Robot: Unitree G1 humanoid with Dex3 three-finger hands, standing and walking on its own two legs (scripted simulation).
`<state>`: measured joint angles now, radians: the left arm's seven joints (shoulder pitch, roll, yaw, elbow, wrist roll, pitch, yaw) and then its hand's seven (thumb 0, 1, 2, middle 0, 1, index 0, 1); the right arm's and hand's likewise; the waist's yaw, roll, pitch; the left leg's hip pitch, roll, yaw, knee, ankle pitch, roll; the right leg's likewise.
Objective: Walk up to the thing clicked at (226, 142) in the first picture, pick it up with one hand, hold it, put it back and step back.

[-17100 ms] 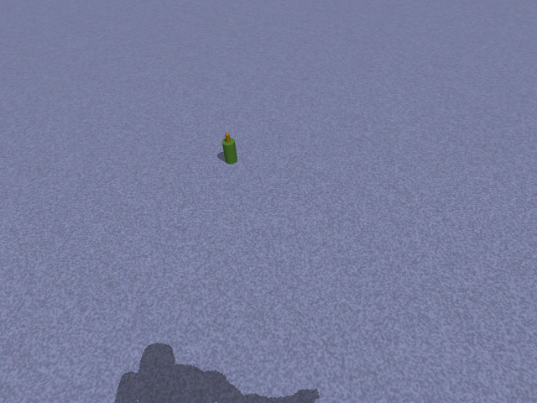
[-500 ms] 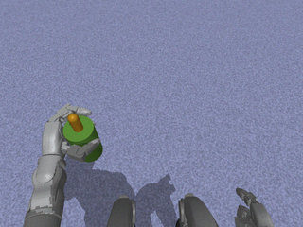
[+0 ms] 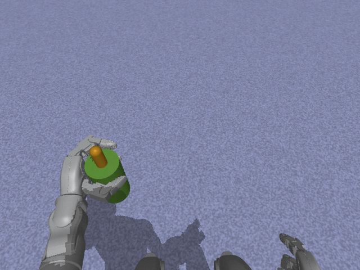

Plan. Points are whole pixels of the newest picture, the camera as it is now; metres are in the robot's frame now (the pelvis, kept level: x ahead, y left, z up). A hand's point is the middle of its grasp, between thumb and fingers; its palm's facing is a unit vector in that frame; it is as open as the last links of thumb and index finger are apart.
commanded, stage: lift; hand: left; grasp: from the side
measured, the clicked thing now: (106, 172) +0.34 +0.18 +0.02
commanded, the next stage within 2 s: hold in 0.30 s
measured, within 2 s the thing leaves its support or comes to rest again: neither
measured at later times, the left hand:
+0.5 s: hand (104, 159) +0.35 +0.17 +0.06, palm faces +0.03 -1.00 -0.03, open 9.7 cm
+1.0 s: hand (103, 159) +0.34 +0.17 +0.08, palm faces +0.04 -1.00 -0.03, open 9.6 cm
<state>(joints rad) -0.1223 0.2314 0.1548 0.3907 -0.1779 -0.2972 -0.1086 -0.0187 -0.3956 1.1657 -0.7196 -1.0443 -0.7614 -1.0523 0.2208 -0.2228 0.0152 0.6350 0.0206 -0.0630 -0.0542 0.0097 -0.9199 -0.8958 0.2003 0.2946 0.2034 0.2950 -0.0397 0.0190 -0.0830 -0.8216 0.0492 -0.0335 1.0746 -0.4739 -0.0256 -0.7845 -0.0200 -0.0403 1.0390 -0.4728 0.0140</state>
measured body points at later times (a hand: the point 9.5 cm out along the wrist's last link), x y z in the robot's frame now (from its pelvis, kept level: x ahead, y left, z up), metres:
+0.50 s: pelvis +0.02 +0.00 +0.02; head +0.07 +0.00 +0.47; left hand +0.34 +0.22 +0.06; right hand +0.15 -0.25 -0.09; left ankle +0.03 +0.13 -0.67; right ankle +0.02 -0.13 -0.67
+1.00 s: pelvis +0.02 +0.00 +0.03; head +0.06 +0.00 +0.48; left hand +0.33 +0.22 +0.08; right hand +0.15 -0.25 -0.08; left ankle +0.03 +0.13 -0.67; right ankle +0.02 -0.13 -0.67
